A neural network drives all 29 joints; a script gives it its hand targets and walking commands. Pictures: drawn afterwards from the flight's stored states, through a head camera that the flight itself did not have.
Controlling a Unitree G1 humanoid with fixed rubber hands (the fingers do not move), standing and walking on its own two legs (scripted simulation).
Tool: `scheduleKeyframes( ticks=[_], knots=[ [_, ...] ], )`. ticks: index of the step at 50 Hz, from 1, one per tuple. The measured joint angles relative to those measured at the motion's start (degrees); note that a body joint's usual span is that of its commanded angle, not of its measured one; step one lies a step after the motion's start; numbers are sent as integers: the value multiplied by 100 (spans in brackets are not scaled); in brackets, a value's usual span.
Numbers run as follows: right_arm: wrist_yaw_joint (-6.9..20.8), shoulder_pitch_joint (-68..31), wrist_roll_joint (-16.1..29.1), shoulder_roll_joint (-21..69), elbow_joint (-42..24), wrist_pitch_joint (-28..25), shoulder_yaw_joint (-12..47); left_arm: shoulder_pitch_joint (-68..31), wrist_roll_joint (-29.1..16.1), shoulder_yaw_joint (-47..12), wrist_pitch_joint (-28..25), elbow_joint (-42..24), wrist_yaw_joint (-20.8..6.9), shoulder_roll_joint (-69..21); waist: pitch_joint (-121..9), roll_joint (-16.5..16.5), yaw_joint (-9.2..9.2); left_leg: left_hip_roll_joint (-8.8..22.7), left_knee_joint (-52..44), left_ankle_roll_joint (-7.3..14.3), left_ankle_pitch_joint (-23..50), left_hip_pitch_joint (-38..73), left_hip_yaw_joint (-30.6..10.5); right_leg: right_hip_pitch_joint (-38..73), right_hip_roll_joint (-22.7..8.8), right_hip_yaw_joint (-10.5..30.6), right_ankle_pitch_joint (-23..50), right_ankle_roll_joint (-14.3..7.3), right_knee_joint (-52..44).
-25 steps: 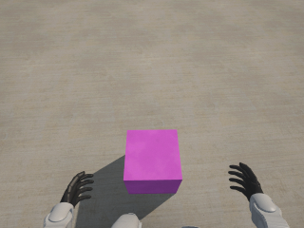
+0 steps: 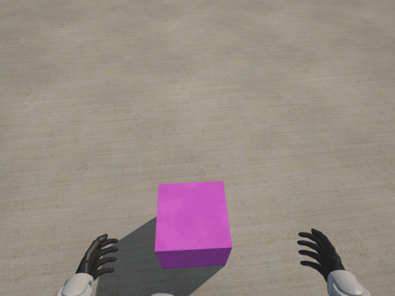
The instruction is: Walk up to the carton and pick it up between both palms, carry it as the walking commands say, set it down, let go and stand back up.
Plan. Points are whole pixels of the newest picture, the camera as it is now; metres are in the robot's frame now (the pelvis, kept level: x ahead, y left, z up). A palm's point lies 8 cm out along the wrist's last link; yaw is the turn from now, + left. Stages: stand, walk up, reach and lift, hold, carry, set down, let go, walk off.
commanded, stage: let go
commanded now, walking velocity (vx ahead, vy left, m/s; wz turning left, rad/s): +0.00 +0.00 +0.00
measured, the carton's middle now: (192, 225) +0.47 +0.06 -0.62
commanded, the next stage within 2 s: stand in 0.02 s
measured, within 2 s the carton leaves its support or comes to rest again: neither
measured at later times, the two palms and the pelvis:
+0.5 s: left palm (73, 270) +0.17 +0.29 -0.08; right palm (325, 258) +0.19 -0.23 -0.05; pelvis +0.02 +0.02 +0.00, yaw +0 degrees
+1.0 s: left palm (68, 274) +0.16 +0.30 -0.09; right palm (327, 258) +0.19 -0.23 -0.05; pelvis +0.01 +0.03 +0.00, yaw +0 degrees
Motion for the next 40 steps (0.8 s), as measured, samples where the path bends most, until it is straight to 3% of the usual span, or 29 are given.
scheduleKeyframes(
  ticks=[4, 10, 16, 40],
  knots=[
    [-67, 0, -30, 0, 1, 1, -2, 0, 26, 1, 57, 7, 90, 0, -173, 0, 0, 1, 5, -1, -6, -13, 0, -10, 1, 0, -4, -1, 0],
    [-302, 5, -280, -104, 56, -139, -1, 1, 307, -1, -502, 134, 284, 27, -361, 3, 1, 26, 221, 17, -106, -330, -1, -226, 30, 1, -5, 3, -1],
    [-329, 6, -287, -112, 166, -314, 1, 2, 316, 0, -764, 383, 312, 146, -365, 3, 1, 22, 440, 86, -260, -571, 0, -351, 31, 1, -19, 63, -31],
    [-397, 6, -288, -167, 193, -420, 0, 2, 317, -2, -971, 848, 352, 237, -442, 4, 0, 22, 581, 147, -370, -634, 1, -320, 31, 0, -27, 117, -92]
  ],
)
